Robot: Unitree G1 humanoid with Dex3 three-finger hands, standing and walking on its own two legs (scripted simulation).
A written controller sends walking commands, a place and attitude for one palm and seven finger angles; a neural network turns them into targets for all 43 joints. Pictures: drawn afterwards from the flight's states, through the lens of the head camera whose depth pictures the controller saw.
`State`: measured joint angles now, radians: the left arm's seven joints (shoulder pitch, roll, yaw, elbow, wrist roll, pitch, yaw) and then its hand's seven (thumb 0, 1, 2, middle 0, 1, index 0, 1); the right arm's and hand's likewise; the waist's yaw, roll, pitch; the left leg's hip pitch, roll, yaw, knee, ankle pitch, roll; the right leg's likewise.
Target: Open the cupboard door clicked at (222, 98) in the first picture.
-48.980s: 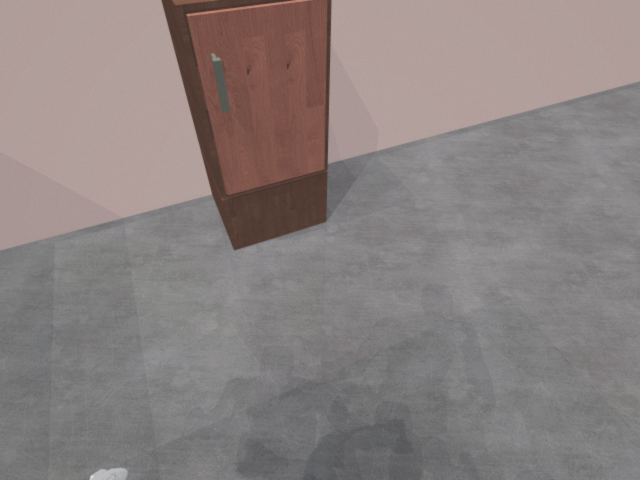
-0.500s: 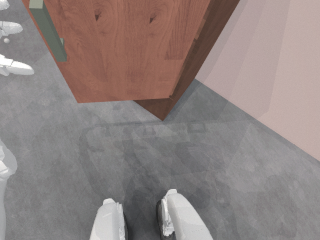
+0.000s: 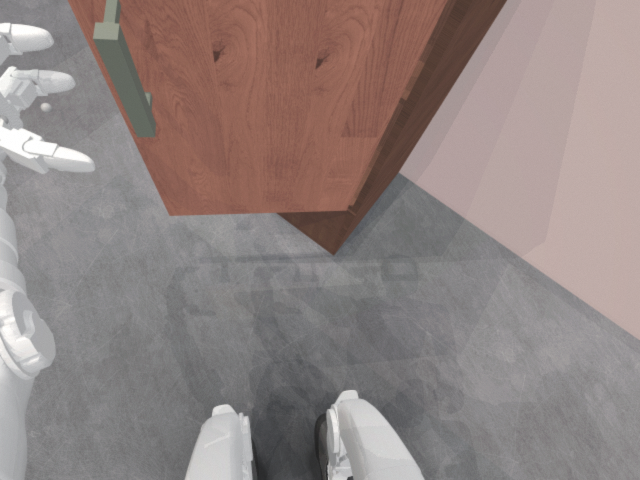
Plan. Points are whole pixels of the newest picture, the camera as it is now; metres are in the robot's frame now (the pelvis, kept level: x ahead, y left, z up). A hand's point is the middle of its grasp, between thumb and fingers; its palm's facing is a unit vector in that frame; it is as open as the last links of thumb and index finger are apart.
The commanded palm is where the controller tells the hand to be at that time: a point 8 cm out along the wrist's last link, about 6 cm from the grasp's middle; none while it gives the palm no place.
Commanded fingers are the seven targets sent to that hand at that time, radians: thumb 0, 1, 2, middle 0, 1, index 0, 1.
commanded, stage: move the hooked fingers beside the handle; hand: left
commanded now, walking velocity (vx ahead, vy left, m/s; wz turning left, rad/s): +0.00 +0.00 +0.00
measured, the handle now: (131, 74) +0.57 +0.18 +0.06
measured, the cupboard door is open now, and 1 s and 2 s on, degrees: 42 42 42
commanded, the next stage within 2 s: slide the fingers in behind the handle in 0.16 s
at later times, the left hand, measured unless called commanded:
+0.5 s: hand (64, 109) +0.52 +0.24 +0.07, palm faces +0.00 -1.00 -0.02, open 14.0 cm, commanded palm +0.50 +0.27 +0.06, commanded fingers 0.00 -0.50 0.30 -0.30 -1.20 -0.30 -1.20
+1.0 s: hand (102, 112) +0.52 +0.20 +0.07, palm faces +0.00 -1.00 -0.03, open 14.0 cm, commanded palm +0.50 +0.23 +0.06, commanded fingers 0.00 -0.50 0.30 -0.30 -1.20 -0.30 -1.20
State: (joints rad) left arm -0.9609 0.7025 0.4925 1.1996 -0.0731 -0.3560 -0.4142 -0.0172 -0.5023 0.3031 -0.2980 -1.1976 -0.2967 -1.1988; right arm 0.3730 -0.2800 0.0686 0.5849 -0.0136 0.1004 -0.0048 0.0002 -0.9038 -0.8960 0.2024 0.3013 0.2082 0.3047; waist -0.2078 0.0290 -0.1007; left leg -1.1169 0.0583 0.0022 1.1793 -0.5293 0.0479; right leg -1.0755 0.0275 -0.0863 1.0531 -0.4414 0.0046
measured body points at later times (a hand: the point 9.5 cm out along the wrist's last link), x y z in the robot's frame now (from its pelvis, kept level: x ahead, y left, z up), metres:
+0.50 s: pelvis -0.01 -0.01 +0.00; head +0.16 +0.03 +0.41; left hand +0.51 +0.29 +0.07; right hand -0.01 -0.27 -0.10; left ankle +0.00 +0.08 -0.65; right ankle +0.02 -0.13 -0.65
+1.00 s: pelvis -0.01 -0.01 +0.00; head +0.15 +0.02 +0.42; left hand +0.51 +0.25 +0.07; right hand -0.01 -0.27 -0.11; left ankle +0.00 +0.08 -0.65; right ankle +0.02 -0.13 -0.65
